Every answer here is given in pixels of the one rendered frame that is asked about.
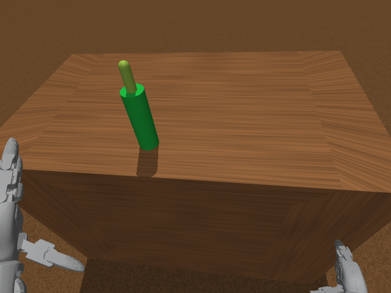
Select left robot hand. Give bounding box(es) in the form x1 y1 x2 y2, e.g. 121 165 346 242
0 137 85 272

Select left robot arm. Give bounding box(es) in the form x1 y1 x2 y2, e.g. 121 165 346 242
0 260 27 293

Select bottle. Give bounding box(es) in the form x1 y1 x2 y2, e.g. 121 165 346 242
118 60 159 151

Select right robot hand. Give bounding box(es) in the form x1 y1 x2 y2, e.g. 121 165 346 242
310 239 368 293

